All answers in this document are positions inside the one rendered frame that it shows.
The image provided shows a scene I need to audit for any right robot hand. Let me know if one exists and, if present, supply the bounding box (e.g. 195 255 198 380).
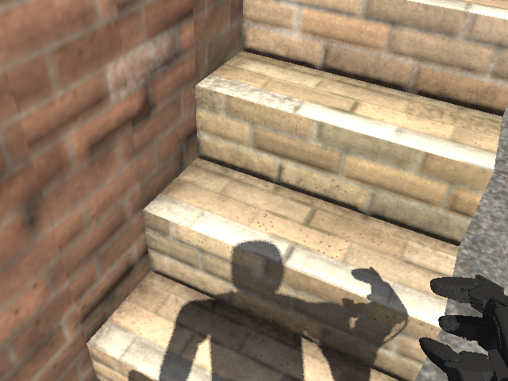
419 275 508 381

